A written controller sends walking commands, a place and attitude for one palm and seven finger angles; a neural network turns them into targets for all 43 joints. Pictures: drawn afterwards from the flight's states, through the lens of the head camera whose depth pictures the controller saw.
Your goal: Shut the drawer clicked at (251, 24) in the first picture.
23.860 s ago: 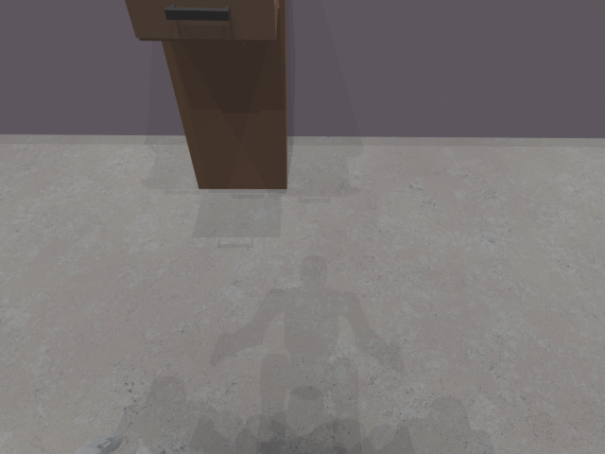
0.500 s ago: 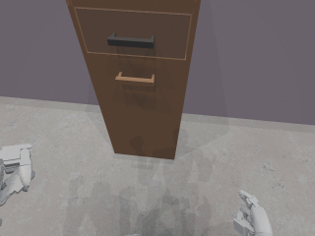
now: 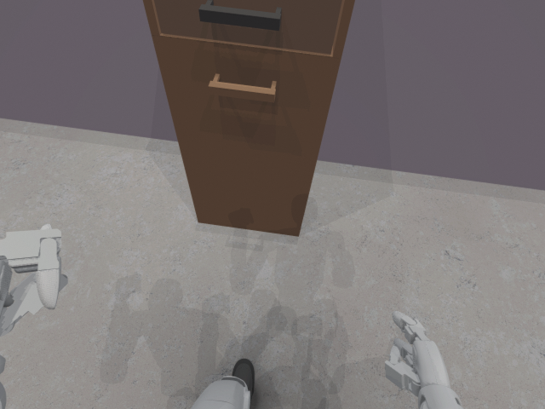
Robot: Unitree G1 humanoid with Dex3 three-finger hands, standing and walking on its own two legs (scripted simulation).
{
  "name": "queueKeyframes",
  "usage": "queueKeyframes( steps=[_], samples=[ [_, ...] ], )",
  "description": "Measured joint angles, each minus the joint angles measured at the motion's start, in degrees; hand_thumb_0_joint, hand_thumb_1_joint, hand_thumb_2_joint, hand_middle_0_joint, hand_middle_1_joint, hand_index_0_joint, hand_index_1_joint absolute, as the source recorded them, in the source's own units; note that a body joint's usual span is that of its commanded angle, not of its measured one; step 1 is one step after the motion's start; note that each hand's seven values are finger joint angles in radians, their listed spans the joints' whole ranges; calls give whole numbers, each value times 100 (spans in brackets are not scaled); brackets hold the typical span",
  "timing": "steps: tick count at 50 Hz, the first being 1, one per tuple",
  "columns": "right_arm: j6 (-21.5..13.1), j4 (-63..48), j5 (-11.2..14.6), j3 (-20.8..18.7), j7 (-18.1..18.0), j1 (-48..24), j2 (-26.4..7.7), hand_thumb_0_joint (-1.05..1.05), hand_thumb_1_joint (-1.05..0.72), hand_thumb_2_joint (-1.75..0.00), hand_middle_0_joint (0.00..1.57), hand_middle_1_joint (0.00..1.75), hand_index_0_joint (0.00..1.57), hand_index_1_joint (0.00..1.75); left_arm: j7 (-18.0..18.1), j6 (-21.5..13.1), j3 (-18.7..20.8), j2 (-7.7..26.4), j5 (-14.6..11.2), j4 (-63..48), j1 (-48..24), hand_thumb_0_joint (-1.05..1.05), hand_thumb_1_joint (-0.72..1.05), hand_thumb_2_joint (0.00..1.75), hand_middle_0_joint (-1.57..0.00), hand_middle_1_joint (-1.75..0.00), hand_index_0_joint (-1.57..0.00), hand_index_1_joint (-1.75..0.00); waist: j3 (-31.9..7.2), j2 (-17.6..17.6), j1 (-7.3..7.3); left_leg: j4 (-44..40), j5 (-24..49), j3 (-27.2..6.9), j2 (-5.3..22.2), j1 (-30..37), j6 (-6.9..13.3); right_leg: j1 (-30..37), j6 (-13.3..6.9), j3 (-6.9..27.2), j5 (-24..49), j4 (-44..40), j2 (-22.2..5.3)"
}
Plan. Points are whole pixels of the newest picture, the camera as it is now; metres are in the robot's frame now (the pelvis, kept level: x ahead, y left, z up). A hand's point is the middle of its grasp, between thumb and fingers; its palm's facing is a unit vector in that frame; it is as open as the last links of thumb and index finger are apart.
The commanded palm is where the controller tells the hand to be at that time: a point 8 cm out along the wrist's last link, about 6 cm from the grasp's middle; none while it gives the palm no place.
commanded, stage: step back with the hand held close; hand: left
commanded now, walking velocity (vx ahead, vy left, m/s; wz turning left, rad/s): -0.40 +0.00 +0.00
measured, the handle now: (242, 12) +0.79 +0.16 +0.14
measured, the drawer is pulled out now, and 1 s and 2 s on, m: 0.00 0.00 0.00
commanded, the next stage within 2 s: stop stepping back and stand still in 0.04 s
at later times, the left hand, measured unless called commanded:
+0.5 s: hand out of the picture +0.08 +0.26 +0.18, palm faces +0.37 -0.82 -0.43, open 3.3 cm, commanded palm +0.02 +0.30 +0.19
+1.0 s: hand out of the picture +0.04 +0.27 +0.19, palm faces +0.43 -0.78 -0.46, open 3.3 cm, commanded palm -0.02 +0.31 +0.19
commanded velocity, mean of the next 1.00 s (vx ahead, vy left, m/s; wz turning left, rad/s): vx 0.09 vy -0.02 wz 0.00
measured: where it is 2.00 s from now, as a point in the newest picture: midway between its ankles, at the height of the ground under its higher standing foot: outside the picture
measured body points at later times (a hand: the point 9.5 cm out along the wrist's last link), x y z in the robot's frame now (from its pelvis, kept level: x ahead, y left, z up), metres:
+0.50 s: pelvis -0.11 +0.02 +0.01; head -0.10 +0.05 +0.46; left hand +0.05 +0.30 +0.20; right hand +0.06 -0.20 -0.06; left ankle -0.07 +0.13 -0.73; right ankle -0.10 -0.10 -0.71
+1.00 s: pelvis -0.14 +0.02 +0.00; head -0.15 +0.04 +0.45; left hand +0.01 +0.31 +0.21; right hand +0.02 -0.22 -0.07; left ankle -0.10 +0.15 -0.73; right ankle -0.12 -0.07 -0.72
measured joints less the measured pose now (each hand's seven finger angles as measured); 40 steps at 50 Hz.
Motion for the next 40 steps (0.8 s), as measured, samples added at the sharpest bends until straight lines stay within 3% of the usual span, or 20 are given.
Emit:
queueKeyframes(
  steps=[2, 5, 6, 7, 9, 11, 13, 15, 17, 19, 21, 23, 27, 30, 33, 36, 40],
  samples=[
    [13, -121, -5, 6, 49, -25, 69, 2, -90, -90, 20, 30, 21, 30, -53, 46, 87, 178, -55, -88, -14, 2, 89, 89, -141, -160, -140, -160, 9, -121, -40, -90, 108, 103, -4, 85, -5, -190, 59, -39, -279, 413, -58],
    [16, -350, -54, -29, 90, 0, 60, 2, -90, -90, 20, 30, 21, 30, -107, 144, 252, 320, -142, -128, 28, 2, 89, 89, -140, -160, -140, -160, -39, -34, -252, -139, 214, 8, 10, 42, -62, -350, -186, -200, -359, 647, -5],
    [53, -392, -38, -49, 89, 29, 42, 2, -90, -90, 20, 30, 21, 30, -103, 161, 304, 346, -159, -133, 81, 2, 89, 89, -140, -160, -140, -160, -73, 6, -316, 81, -240, -54, 9, -85, -158, -361, -260, -281, -86, 581, -4],
    [91, -369, 2, -75, 88, 83, 30, 2, -90, -90, 20, 30, 21, 30, -85, 164, 331, 358, -160, -136, 169, 2, 88, 89, -140, -160, -140, -160, -146, -27, -339, 636, -944, -143, -74, -321, -310, -393, -299, -314, 52, 572, -54],
    [193, -149, 11, -140, 101, 279, 6, 2, -90, -90, 20, 30, 21, 30, -23, 210, 328, 273, -131, -117, 424, 2, 88, 89, -140, -160, -140, -160, -447, -228, -225, 2609, -2020, -351, -378, -808, -494, -446, -308, -196, 90, 484, -230],
    [328, 18, 17, -164, 47, 533, 0, 2, -90, -90, 20, 30, 21, 30, 23, 306, 372, 81, -81, -30, 660, 1, 88, 89, -140, -160, -140, -160, -764, -455, -111, 3711, -2260, -290, -493, -834, -533, -456, -258, -36, 219, 232, -395],
    [343, 57, 34, -112, -67, 754, -43, 2, -90, -90, 20, 30, 20, 30, 108, 391, 345, -104, -16, 145, 658, 1, 88, 89, -141, -160, -140, -160, -886, -597, -49, 3420, -2338, -150, -385, -348, -481, -430, -190, 26, 415, -15, -497],
    [205, 61, 25, -72, -186, 895, -173, 2, -90, -90, 20, 30, 20, 30, 204, 451, 201, -286, 64, 341, 438, 1, 89, 89, -141, -160, -141, -160, -860, -560, -53, 2287, -2300, -147, -234, 384, -367, -471, -128, -54, 497, -57, -523],
    [32, 7, 15, -108, -253, 994, -398, 2, -90, -90, 20, 30, 20, 30, 282, 523, -31, -501, 136, 425, 220, 1, 89, 89, -141, -160, -140, -160, -800, -254, -122, 1009, -2027, -275, -18, 1140, -247, -599, -50, -264, 450, 114, -425],
    [-40, 128, 43, -161, -288, 881, -358, 2, -90, -90, 20, 30, 20, 30, 323, 598, -186, -548, 182, 503, -27, 2, 89, 89, -141, -160, -140, -160, -558, -360, -141, 891, -2047, -248, -179, 1195, -226, -675, 15, -252, 445, 317, -597],
    [-98, 88, 50, -94, -241, 782, -234, 2, -90, -90, 20, 30, 20, 30, 305, 643, -168, -451, 194, 388, -15, 2, 89, 89, -141, -160, -140, -160, -347, -514, -96, 865, -1890, -80, -251, 1292, -228, -684, 10, -107, 510, 418, -679],
    [-234, -4, -1, -22, -174, 750, -37, 2, -90, -90, 20, 30, 20, 30, 253, 630, -60, -244, 182, 180, 100, 2, 89, 89, -141, -160, -140, -160, -266, -602, -173, 694, -1705, -4, -285, 1379, -232, -794, -2, -78, 95, 823, -659],
    [-389, -84, -41, 147, 0, 806, 239, 2, -90, -90, 20, 30, 20, 30, 264, 452, 130, 20, 166, -121, 247, 2, 89, 89, -140, -160, -140, -160, -326, -465, -307, 359, -1382, -68, -215, 1411, -240, -782, -70, -327, -294, 1063, -460],
    [-229, -140, -45, 230, 62, 862, 312, 2, -90, -90, 20, 30, 21, 30, 298, 387, 291, 85, 149, -110, 472, 2, 89, 89, -140, -160, -140, -160, -506, -301, -324, 571, -1583, -39, -153, 1175, -264, -433, -274, -541, -338, 258, -364],
    [58, -25, -35, 163, 50, 810, 220, 2, -90, -90, 20, 30, 21, 30, 245, 477, 208, -29, 122, 107, 460, 1, 89, 89, -140, -160, -140, -160, -538, -142, -242, 2059, -2587, -141, -206, 545, -295, -527, -540, -546, 535, 82, -332],
    [158, 239, -40, 102, 28, 833, 63, 2, -90, -90, 20, 30, 21, 30, 224, 505, 82, -288, 119, 417, 377, 1, 89, 89, -140, -160, -140, -160, -563, -215, -133, 3200, -2616, -82, -266, 186, -320, -490, -480, -465, 777, -16, -431],
    [113, 319, -49, 26, -117, 1027, -126, 2, -90, -90, 20, 30, 21, 30, 280, 606, -80, -544, 171, 660, 297, 1, 89, 89, -141, -160, -140, -160, -647, -335, -169, 2245, -2445, 107, -78, 589, -253, -449, -432, -515, 722, -70, -522]
  ],
)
